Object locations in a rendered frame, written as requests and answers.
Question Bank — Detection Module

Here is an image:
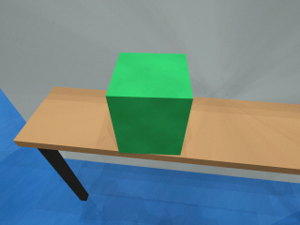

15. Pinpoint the table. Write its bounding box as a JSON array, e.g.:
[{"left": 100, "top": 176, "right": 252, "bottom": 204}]
[{"left": 13, "top": 86, "right": 300, "bottom": 201}]

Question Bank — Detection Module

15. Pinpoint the carton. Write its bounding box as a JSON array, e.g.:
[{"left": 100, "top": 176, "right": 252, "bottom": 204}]
[{"left": 105, "top": 52, "right": 193, "bottom": 156}]

